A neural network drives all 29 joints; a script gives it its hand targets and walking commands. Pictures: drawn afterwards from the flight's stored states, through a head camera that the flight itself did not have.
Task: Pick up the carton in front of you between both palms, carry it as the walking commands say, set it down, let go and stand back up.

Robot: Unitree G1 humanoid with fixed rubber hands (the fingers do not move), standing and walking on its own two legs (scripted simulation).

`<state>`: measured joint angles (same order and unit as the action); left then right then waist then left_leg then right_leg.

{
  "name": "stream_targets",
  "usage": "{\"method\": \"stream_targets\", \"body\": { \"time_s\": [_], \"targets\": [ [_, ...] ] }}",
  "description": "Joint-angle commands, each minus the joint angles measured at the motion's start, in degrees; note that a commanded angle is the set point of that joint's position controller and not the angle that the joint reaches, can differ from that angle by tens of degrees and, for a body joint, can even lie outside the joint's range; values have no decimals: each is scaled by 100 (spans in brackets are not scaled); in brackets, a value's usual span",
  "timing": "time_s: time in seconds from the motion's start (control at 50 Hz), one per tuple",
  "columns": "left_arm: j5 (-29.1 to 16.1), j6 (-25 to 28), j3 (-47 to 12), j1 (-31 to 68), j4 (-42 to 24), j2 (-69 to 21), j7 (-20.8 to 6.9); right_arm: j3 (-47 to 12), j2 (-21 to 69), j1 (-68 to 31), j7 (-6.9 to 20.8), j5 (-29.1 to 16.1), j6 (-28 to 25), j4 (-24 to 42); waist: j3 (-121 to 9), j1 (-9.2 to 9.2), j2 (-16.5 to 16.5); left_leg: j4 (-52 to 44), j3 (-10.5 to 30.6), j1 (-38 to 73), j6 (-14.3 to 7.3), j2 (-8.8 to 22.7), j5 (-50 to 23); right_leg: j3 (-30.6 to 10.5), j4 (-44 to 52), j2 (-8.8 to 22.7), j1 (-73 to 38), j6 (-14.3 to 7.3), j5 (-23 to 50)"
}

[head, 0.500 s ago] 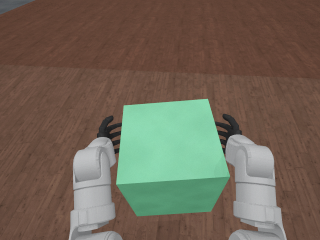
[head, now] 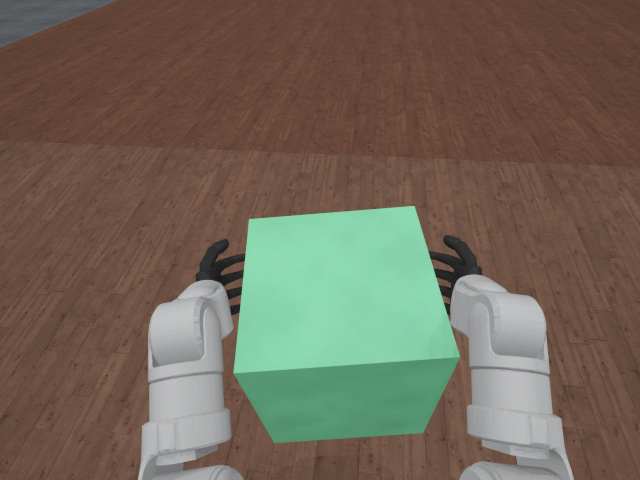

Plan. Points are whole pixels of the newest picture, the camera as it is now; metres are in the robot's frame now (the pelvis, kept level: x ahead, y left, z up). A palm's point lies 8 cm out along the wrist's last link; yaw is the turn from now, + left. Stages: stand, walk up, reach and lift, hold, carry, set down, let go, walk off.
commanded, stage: carry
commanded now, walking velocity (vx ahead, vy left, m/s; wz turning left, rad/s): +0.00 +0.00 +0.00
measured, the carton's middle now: (340, 331) +0.32 +0.00 +0.04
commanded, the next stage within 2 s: none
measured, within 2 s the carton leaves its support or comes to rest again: neither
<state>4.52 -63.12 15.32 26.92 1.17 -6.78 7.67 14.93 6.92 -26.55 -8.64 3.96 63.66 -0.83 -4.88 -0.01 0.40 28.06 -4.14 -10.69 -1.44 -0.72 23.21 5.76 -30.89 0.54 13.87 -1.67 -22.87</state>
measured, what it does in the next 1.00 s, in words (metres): stands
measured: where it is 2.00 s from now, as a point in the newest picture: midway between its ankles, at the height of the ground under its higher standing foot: outside the picture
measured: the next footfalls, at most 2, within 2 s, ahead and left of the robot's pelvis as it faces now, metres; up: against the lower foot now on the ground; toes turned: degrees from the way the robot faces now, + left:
none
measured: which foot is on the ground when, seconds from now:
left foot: down 0.00-1.00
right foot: down 0.00-1.00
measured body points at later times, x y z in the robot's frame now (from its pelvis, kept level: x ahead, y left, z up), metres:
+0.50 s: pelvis -0.02 +0.00 +0.00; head -0.04 +0.00 +0.45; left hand +0.31 +0.15 +0.11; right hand +0.31 -0.15 +0.11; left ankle -0.03 +0.09 -0.74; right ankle +0.00 -0.10 -0.73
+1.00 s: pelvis -0.03 +0.00 +0.00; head -0.05 +0.00 +0.45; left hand +0.30 +0.16 +0.11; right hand +0.30 -0.15 +0.11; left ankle -0.03 +0.09 -0.74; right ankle -0.01 -0.10 -0.73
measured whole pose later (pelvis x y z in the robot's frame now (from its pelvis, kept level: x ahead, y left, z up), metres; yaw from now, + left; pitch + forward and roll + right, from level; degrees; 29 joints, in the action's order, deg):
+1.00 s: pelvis -0.03 +0.00 +0.00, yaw +0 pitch +0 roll +0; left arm 4.4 -63.2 15.2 27.0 0.4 -6.8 7.7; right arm 15.0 7.1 -26.5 -8.6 4.0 63.7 0.1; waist -4.1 -0.1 0.2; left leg 27.5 -4.7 -12.9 -1.6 -0.7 20.4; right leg 5.7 -30.1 0.9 16.0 -1.6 -19.9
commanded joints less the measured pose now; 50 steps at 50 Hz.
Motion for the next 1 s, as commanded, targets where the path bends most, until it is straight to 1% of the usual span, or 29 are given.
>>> {"method": "stream_targets", "body": {
  "time_s": [0.0,0.98],
  "targets": [
    [-1073,32,-3302,3338,-331,-4417,-16,-3254,4331,-3430,78,-1015,-102,374,-1595,7,3,-294,623,409,-170,781,-2012,-622,282,652,-585,-166,1655],
    [-1092,24,-3339,3327,-396,-4422,-28,-3290,4340,-3419,93,-1033,-94,450,-1622,0,1,-424,618,240,-178,801,-1672,-629,392,665,-420,-145,1308]
  ]
}}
